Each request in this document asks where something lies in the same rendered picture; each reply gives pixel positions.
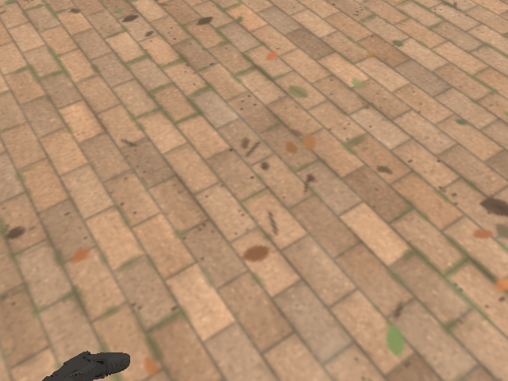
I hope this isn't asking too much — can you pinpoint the left robot hand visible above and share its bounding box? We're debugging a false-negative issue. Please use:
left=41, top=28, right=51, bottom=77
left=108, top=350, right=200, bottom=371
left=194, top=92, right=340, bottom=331
left=42, top=351, right=130, bottom=381

